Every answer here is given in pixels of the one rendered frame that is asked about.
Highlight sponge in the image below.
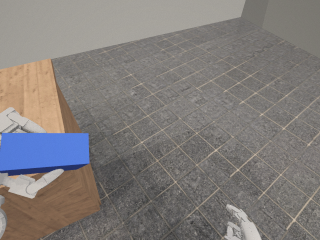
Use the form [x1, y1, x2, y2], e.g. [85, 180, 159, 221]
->
[0, 133, 90, 176]

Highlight robot left hand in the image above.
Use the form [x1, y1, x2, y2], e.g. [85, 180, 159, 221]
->
[0, 107, 64, 199]

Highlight robot right hand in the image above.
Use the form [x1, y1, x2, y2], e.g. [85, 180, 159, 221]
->
[224, 204, 262, 240]

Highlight table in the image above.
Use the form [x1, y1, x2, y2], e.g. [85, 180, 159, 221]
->
[0, 58, 101, 240]

